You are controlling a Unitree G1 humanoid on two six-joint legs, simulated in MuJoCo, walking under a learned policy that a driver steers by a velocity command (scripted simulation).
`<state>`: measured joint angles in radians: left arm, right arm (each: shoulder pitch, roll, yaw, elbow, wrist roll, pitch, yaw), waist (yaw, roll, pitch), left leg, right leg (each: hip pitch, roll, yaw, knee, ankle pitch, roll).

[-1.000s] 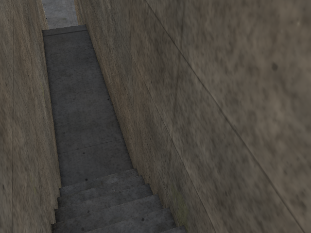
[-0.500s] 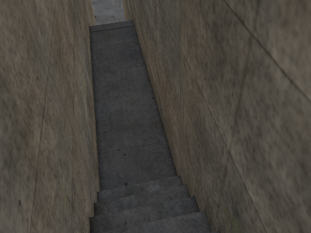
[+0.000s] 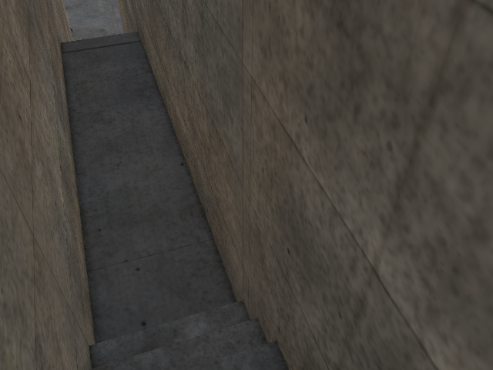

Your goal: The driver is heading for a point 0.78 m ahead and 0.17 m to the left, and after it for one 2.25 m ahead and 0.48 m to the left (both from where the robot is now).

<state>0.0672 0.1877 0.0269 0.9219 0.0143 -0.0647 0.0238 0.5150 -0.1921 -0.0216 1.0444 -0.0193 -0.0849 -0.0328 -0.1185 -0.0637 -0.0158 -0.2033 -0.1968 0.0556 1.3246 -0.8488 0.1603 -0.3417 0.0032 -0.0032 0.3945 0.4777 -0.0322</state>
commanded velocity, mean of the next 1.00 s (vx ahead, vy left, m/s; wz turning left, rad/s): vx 0.11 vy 0.00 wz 0.00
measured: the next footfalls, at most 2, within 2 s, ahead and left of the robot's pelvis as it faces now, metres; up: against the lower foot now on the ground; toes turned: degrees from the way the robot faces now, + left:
right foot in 0.02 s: +0.11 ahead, -0.07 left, -0.20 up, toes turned -3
left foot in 0.44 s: +0.30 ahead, +0.17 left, -0.41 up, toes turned -5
